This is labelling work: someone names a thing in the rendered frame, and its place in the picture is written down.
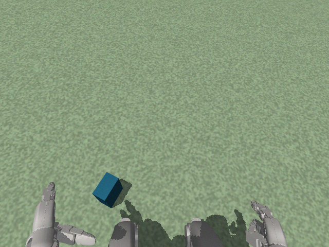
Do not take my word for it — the right robot hand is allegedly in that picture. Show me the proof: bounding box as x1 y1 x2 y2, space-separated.
245 201 288 247

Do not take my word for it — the carton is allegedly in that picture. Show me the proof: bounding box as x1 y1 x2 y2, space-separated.
92 172 123 208

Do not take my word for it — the left robot hand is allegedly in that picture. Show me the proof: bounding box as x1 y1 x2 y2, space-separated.
32 182 96 245

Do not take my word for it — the left robot arm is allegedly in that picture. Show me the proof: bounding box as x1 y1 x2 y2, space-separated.
25 227 59 247

